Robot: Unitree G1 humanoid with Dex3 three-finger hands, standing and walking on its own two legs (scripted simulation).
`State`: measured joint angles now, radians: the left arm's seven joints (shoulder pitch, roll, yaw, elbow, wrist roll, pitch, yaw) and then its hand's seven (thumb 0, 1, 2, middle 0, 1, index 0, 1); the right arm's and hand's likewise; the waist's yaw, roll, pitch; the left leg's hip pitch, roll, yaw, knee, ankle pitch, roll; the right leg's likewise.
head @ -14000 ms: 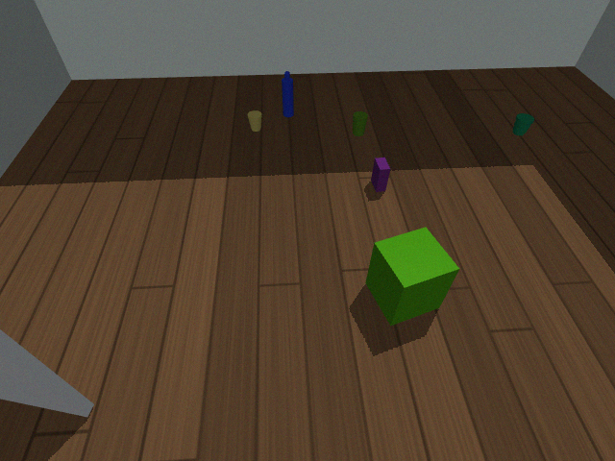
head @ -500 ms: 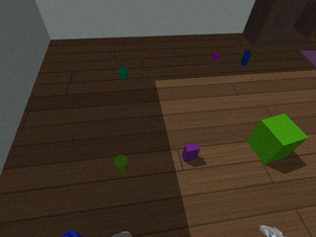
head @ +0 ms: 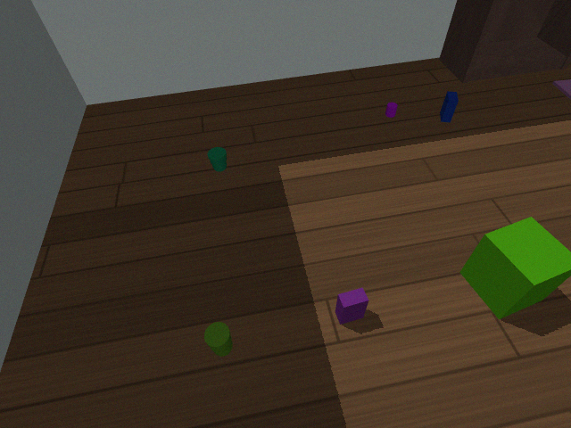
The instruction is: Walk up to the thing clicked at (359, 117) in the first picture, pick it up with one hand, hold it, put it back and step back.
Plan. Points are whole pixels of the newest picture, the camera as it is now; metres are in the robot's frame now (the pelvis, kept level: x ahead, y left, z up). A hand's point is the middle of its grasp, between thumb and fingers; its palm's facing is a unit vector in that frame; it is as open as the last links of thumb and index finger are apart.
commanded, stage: walk up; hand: left
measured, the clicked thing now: (220, 340) +0.51 +0.26 -0.70
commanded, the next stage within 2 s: stand in 1.22 s
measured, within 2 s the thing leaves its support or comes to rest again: neither
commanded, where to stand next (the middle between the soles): +0.13 +0.00 m, yaw +1 degrees
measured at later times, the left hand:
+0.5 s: hand out of the picture +0.13 +0.26 -0.13, palm faces +0.00 -0.94 -0.35, open 7.4 cm
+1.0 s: hand out of the picture +0.09 +0.26 -0.14, palm faces +0.01 -0.94 -0.33, open 7.4 cm
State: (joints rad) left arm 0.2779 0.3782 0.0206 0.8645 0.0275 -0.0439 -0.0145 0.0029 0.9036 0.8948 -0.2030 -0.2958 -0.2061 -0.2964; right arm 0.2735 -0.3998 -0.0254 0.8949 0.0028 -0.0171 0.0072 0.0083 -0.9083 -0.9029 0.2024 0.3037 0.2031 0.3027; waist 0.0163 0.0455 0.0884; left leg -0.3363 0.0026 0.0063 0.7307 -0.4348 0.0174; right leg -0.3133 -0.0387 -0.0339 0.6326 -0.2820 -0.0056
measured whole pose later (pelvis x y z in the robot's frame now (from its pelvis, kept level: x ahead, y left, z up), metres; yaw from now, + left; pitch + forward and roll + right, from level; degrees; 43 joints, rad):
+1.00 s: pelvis +0.03 +0.01 +0.02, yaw +2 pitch -2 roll +0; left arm 0.09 0.34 0.02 1.17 0.02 -0.01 -0.01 0.00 0.91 0.89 -0.20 -0.30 -0.21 -0.30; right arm 0.10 -0.35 0.00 1.17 -0.01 -0.01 0.00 0.01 -0.91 -0.90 0.20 0.30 0.21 0.30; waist 0.00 0.01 0.06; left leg -0.13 0.00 -0.01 0.33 -0.17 0.00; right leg -0.11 -0.04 -0.07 0.31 -0.17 0.02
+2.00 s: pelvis +0.04 +0.00 +0.02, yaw +1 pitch -2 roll +0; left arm 0.11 0.35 0.00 1.14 0.02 -0.01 -0.01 0.00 0.91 0.89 -0.20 -0.30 -0.21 -0.30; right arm 0.11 -0.36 0.01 1.14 -0.01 -0.01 0.00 0.01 -0.91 -0.90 0.20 0.30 0.21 0.30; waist 0.00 0.01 0.05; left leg -0.11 0.01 -0.01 0.31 -0.17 -0.01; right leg -0.10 -0.03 -0.06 0.31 -0.18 0.01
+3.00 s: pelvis +0.04 +0.00 +0.02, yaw +1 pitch -2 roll +0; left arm 0.11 0.35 0.00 1.13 0.02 -0.01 0.00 0.00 0.90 0.90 -0.20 -0.30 -0.21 -0.30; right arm 0.11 -0.36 0.01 1.13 -0.01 -0.01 0.00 0.01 -0.91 -0.90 0.20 0.30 0.21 0.30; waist 0.00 0.01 0.05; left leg -0.10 0.01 0.00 0.31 -0.18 -0.01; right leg -0.09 -0.03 -0.06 0.31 -0.18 0.01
